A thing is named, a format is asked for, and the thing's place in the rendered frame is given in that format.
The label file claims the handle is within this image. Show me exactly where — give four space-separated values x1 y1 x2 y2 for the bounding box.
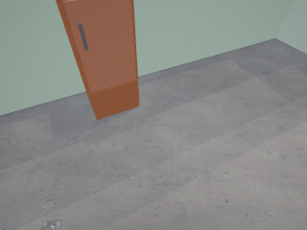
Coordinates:
77 21 89 51

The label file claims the cupboard door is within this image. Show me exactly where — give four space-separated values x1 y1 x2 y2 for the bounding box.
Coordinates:
63 0 136 92

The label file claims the robot left hand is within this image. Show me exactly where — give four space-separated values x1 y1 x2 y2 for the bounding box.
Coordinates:
38 219 63 230

